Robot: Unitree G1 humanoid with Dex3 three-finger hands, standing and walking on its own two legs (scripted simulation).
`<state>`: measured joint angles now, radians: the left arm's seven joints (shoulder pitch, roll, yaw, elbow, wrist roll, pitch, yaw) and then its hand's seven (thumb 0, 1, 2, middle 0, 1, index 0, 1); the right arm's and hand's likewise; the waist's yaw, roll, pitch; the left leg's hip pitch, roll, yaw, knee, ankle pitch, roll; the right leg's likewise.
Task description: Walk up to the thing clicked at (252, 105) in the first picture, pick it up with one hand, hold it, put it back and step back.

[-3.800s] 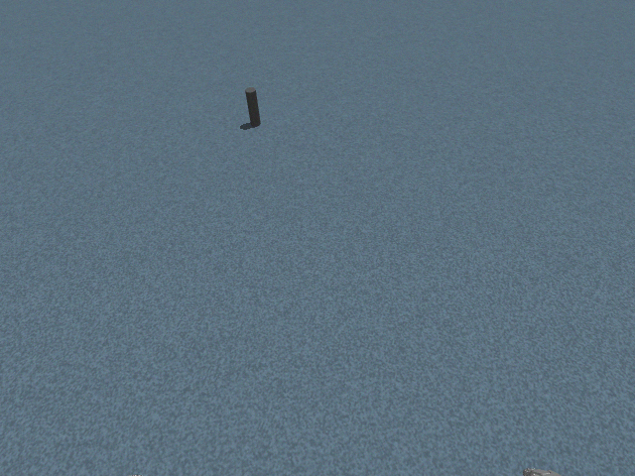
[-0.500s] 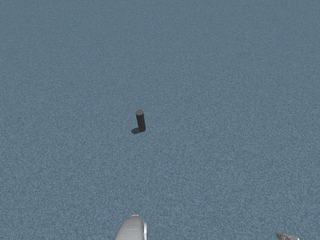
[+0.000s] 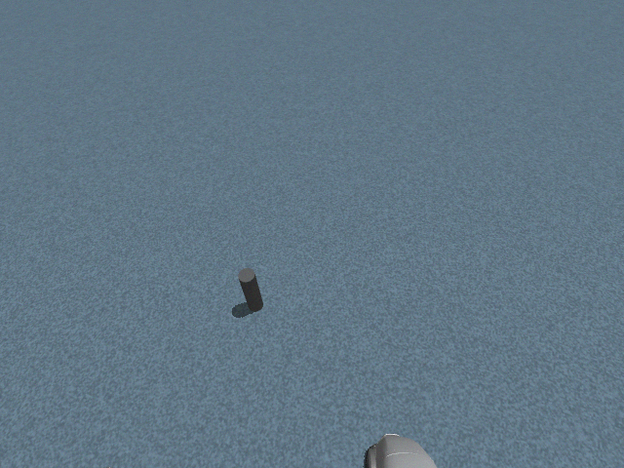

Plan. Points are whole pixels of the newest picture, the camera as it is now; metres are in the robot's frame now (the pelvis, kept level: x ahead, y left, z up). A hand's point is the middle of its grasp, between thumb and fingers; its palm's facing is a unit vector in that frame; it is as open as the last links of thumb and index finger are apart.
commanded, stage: walk up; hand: left
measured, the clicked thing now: (251, 290) +0.73 +0.23 -0.66
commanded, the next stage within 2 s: none
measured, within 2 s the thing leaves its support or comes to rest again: neither
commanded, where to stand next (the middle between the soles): +0.39 +0.02 m, yaw +1 degrees
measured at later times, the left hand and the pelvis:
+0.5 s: hand (129, 425) +0.20 +0.30 -0.16, palm faces -0.01 -0.93 -0.37, open 7.4 cm; pelvis +0.18 +0.02 -0.01, yaw +2 degrees
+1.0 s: hand (169, 311) +0.38 +0.27 -0.13, palm faces -0.02 -0.91 -0.41, open 7.4 cm; pelvis +0.30 +0.00 +0.00, yaw +1 degrees
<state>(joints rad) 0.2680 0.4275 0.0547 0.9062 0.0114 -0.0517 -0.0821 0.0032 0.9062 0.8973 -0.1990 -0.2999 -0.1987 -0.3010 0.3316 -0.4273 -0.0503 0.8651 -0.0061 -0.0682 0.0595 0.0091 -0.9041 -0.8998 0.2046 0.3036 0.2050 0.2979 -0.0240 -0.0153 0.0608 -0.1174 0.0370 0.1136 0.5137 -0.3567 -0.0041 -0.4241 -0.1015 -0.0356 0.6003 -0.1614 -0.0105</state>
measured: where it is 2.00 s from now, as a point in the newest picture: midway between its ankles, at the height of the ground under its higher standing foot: (318, 405)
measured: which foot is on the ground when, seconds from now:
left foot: down 0.00-0.04, up 0.06-0.40, down 0.42-0.82, up 0.84-1.00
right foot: up 0.00-0.00, down 0.02-0.44, up 0.46-0.78, down 0.80-1.00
